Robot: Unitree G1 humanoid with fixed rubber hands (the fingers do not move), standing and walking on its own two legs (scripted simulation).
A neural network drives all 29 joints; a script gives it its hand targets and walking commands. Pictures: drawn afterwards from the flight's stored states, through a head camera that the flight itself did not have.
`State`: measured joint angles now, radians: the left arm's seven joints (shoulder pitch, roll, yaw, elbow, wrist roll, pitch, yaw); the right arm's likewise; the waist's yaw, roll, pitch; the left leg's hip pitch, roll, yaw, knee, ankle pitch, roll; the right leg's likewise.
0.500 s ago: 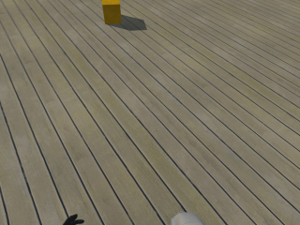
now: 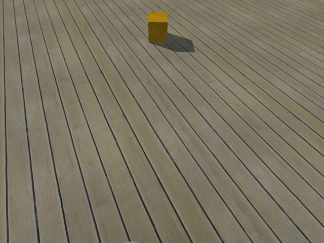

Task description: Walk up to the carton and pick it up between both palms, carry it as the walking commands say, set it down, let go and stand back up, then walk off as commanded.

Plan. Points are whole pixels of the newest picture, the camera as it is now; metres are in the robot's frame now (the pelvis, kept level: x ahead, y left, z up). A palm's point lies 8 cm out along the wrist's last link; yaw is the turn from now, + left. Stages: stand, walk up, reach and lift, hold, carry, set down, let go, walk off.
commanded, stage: walk up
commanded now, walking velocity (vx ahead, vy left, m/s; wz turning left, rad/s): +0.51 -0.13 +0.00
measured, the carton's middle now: (157, 27) +2.50 +0.09 -0.63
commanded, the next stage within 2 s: none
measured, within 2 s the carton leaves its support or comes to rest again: neither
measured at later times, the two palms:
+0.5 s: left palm (92, 192) +0.27 +0.23 -0.10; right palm (263, 192) +0.28 -0.28 -0.11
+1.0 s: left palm (115, 115) +0.57 +0.21 -0.10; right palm (247, 140) +0.48 -0.29 -0.12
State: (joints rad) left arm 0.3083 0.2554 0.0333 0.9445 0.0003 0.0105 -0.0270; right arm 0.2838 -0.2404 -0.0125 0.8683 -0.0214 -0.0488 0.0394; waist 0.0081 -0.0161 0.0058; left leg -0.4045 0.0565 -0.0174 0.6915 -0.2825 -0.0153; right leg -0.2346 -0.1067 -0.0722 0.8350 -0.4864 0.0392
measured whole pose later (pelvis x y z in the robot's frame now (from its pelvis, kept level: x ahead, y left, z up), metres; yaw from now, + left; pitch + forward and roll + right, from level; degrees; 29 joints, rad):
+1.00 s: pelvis +0.46 -0.04 +0.01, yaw +3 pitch +2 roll +2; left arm 0.18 0.23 0.03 0.86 0.00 -0.07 -0.03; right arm 0.35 -0.24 -0.01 0.89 -0.02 -0.03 0.01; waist -0.04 -0.02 0.00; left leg -0.27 0.06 0.00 0.82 -0.44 -0.06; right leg -0.39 -0.07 -0.08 0.62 -0.26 -0.01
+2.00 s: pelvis +0.91 +0.02 +0.01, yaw +5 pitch +3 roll +1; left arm 0.39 0.22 0.02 1.01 0.00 -0.04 -0.02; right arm 0.23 -0.25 -0.01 0.89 -0.02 -0.02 0.06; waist 0.09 0.00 0.03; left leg -0.46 0.06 0.00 0.66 -0.28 -0.06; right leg -0.12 -0.11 -0.09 0.51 -0.42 0.05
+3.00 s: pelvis +1.43 +0.03 +0.00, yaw +6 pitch +4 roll +1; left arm 0.14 0.22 0.02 0.87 0.00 -0.07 -0.05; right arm 0.39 -0.24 -0.01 0.93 -0.03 -0.05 0.00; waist -0.09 -0.03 0.00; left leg -0.11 0.10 0.02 0.53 -0.45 -0.06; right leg -0.49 -0.07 -0.08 0.56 -0.17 0.02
